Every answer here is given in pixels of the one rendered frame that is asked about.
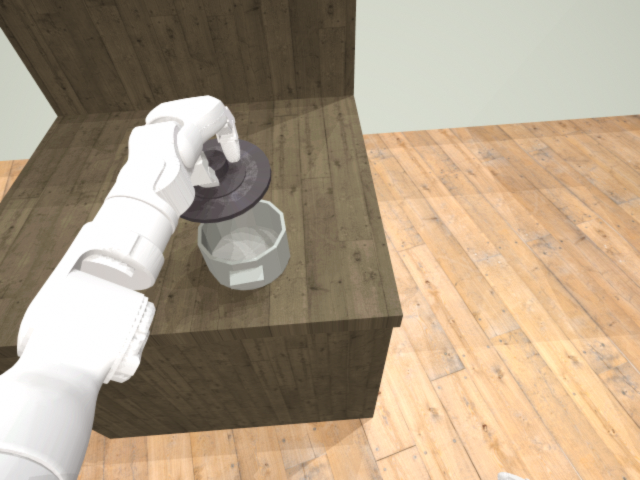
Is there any table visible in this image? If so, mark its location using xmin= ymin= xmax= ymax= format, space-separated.
xmin=0 ymin=0 xmax=403 ymax=439

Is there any left robot forearm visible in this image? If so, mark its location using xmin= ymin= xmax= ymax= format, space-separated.
xmin=17 ymin=112 xmax=203 ymax=357

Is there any lid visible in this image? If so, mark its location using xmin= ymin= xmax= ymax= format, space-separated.
xmin=180 ymin=138 xmax=271 ymax=223

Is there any pot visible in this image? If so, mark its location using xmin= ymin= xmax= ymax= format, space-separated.
xmin=198 ymin=200 xmax=290 ymax=290

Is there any knob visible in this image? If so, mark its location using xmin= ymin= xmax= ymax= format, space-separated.
xmin=204 ymin=150 xmax=229 ymax=179

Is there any left robot upper arm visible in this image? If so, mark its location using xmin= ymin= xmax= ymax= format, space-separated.
xmin=0 ymin=269 xmax=156 ymax=480

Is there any robot left hand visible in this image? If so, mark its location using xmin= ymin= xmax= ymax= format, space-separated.
xmin=145 ymin=95 xmax=240 ymax=188

